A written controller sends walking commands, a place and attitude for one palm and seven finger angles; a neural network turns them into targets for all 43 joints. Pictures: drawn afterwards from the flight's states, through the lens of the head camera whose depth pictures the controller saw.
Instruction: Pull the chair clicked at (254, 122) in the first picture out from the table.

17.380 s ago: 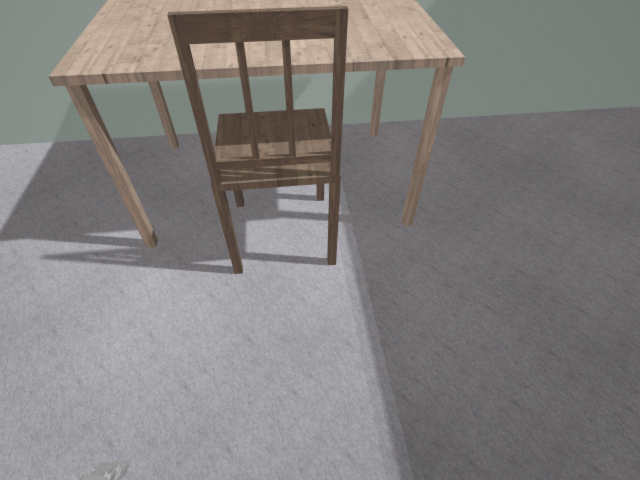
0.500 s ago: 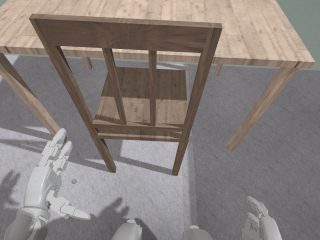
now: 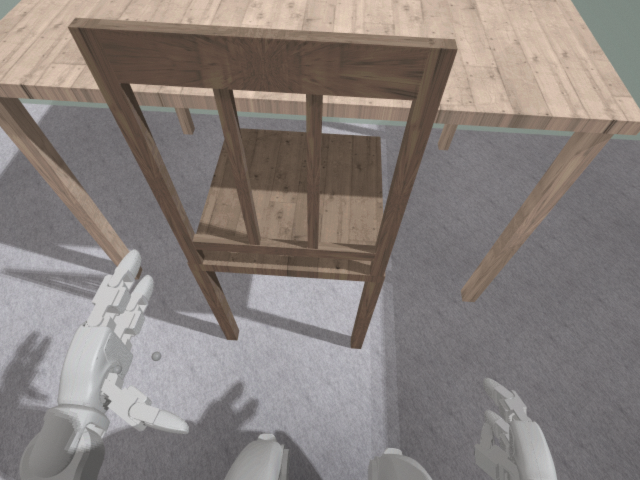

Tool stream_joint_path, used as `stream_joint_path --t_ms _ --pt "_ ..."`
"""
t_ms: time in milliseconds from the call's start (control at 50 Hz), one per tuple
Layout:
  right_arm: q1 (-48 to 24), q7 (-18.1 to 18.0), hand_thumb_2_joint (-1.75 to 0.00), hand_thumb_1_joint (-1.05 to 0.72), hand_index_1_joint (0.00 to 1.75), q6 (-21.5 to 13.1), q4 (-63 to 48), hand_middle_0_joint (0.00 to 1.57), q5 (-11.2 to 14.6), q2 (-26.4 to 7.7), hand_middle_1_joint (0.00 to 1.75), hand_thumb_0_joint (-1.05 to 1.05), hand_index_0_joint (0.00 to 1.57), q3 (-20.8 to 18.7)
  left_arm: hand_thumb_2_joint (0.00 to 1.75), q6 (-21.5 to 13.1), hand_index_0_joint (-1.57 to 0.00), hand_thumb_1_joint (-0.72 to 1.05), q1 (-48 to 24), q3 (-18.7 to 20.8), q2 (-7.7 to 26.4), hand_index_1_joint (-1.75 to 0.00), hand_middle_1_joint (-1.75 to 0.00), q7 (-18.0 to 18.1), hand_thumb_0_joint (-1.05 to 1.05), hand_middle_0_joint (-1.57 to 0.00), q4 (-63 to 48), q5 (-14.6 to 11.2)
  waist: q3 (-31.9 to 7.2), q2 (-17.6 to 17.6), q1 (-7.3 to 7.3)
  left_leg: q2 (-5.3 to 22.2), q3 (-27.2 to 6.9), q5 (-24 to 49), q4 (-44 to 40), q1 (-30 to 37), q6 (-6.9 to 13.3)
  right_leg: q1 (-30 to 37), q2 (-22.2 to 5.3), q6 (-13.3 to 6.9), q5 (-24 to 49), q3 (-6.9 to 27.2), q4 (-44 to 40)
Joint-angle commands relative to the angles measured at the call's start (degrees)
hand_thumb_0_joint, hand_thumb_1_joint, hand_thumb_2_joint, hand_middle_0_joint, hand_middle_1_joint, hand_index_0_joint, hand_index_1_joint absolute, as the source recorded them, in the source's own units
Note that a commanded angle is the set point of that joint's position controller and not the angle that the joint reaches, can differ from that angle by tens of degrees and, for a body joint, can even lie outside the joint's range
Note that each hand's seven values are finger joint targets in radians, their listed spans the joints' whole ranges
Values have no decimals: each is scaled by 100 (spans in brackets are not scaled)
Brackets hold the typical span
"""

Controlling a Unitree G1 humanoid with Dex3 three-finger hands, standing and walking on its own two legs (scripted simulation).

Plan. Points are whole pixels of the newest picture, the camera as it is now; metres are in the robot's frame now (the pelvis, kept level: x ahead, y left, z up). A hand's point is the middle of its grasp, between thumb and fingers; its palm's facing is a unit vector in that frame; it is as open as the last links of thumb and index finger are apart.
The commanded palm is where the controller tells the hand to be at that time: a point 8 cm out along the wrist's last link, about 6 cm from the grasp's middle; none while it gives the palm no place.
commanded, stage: aim the fingers beside a spindle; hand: left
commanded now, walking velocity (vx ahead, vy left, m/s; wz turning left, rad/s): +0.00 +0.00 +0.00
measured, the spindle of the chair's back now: (242, 181) +0.53 +0.15 +0.02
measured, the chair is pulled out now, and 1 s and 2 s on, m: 0.00 0.00 0.00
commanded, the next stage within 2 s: push the fingers through the gap in 1.94 s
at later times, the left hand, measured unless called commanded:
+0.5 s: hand (200, 325) +0.29 +0.16 +0.02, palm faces -0.04 -1.00 -0.05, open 16.9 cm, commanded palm +0.28 +0.22 +0.02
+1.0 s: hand (235, 295) +0.34 +0.13 +0.00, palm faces -0.05 -1.00 -0.04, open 16.9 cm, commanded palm +0.33 +0.19 +0.00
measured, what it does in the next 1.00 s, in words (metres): stands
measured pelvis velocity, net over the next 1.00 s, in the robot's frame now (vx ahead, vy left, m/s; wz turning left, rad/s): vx -0.01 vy -0.01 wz -0.02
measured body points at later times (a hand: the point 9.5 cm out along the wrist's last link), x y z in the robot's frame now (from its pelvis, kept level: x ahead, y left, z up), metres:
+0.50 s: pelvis -0.01 +0.00 -0.01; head +0.08 +0.00 +0.43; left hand +0.29 +0.22 +0.02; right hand +0.15 -0.26 -0.11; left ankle +0.03 +0.11 -0.66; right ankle +0.01 -0.12 -0.66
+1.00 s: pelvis -0.01 -0.01 -0.03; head +0.10 -0.01 +0.41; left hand +0.34 +0.19 +0.00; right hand +0.12 -0.27 -0.14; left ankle +0.03 +0.11 -0.66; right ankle +0.01 -0.12 -0.66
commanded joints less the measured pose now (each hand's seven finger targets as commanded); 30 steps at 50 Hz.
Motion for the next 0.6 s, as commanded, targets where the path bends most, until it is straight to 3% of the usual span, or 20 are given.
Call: stream_joint_path --t_ms 0,40,140,180,200,360,420,460,560,580 --pt "-24 -48 -90 -90 30 -345 -774 20 -3 -842 30 0 20 -364 30 -373 -6 -50 -766 159 676 -8 -8 39 0 -6 -1171 -6 -1491 194 -98 -87 -231 1434 -833 1190 13 464 178 -66 1198 265 -777" --pt "8 -29 -90 -90 30 -336 -784 20 -15 -815 30 0 20 -367 30 -374 -6 -50 -882 41 613 -8 -8 127 0 -6 -1283 52 -1607 267 -102 -81 -246 1564 -830 1301 -4 440 161 -71 1290 252 -732" --pt "-30 29 -90 -90 30 -220 -812 20 -33 -806 30 0 20 -370 30 -350 -6 -50 -932 48 580 -8 -8 413 0 -6 -1074 184 -1473 148 -61 -75 -230 1405 -830 1112 -25 310 160 -78 1150 232 -660" --pt "-16 41 -90 -90 30 -166 -794 20 -48 -818 30 0 20 -369 30 -351 -6 -50 -1119 97 620 -8 -8 506 0 -6 -930 228 -1464 83 -57 -87 -217 1299 -800 971 -30 317 158 -83 1094 258 -638" --pt "-6 40 -90 -90 30 -134 -778 20 -61 -829 30 0 20 -375 30 -352 -6 -50 -1194 157 677 -8 -8 547 0 -6 -826 245 -1494 -109 -78 -82 -214 1263 -760 885 -7 318 170 -66 1077 274 -635" --pt "14 66 -90 -90 30 -51 -725 20 -56 -802 30 0 20 -394 30 -485 -6 -50 -1545 34 559 -8 -8 518 0 -6 -708 227 -1863 85 -74 -86 -144 1482 -619 945 -2 421 148 -75 1384 372 -557" --pt "46 72 -90 -90 30 -12 -660 20 -55 -831 30 0 20 -388 30 -467 -6 -50 -1919 -56 522 -8 -8 505 0 -6 -462 247 -1686 -65 -185 -84 -151 1308 -540 731 16 250 149 -54 1265 390 -541" --pt "65 69 -90 -90 30 3 -644 20 -57 -829 30 0 20 -407 30 -503 -6 -50 -1959 42 582 -8 -8 521 0 -6 -428 260 -1796 -11 -117 -88 -152 1311 -531 721 3 281 143 -70 1254 405 -490" --pt "80 108 -90 -90 30 58 -635 20 -83 -808 30 0 20 -406 30 -543 -6 -50 -2258 -150 421 -8 -8 662 0 -6 -362 339 -1927 7 -143 -91 -144 1391 -449 712 6 222 124 -65 1352 412 -403" --pt "79 113 -90 -90 30 87 -626 20 -78 -811 30 0 20 -409 30 -536 -6 -50 -2308 -112 439 -8 -8 698 0 -6 -204 358 -1842 -172 -164 -94 -134 1238 -436 598 14 196 133 -55 1225 426 -429"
